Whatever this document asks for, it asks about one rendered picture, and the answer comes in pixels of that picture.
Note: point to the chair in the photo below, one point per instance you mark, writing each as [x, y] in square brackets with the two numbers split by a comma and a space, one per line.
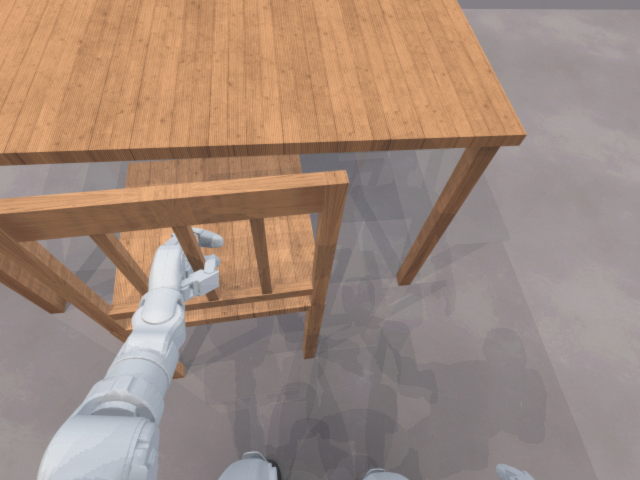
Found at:
[260, 205]

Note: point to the robot left shin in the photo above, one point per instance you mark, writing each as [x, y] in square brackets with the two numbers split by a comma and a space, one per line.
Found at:
[250, 455]

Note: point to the robot left thigh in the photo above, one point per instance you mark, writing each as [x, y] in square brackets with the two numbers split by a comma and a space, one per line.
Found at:
[250, 469]

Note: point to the left robot forearm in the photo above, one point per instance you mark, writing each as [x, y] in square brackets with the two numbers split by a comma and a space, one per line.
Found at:
[141, 373]

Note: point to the table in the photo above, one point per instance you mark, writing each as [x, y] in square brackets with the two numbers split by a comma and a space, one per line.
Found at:
[126, 80]

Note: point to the left robot upper arm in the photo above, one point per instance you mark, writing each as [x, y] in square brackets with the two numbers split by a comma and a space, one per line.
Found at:
[99, 447]

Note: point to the left robot hand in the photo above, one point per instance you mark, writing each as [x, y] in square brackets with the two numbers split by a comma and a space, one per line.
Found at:
[171, 268]

